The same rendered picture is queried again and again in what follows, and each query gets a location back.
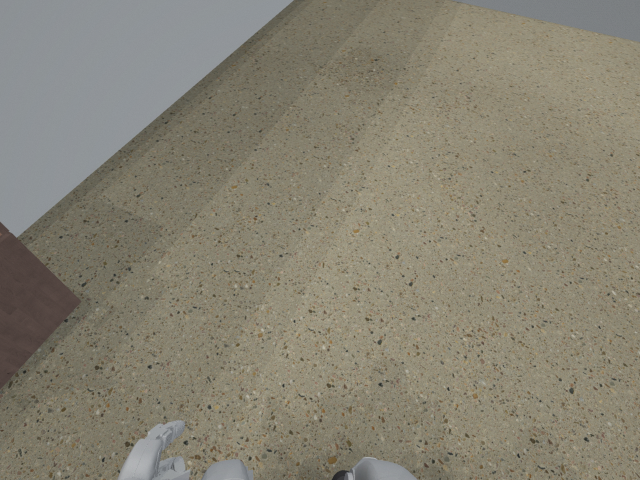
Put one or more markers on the robot right thigh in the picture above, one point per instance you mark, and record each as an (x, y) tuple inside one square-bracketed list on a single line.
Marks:
[(378, 470)]

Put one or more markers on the left robot hand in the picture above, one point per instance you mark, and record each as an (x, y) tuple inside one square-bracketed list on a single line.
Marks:
[(144, 463)]

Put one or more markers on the right robot shin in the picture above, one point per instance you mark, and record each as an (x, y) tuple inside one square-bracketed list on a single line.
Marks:
[(364, 459)]

